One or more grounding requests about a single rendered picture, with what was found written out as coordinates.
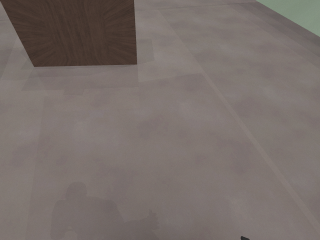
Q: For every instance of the pedestal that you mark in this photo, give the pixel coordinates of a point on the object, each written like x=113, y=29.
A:
x=57, y=33

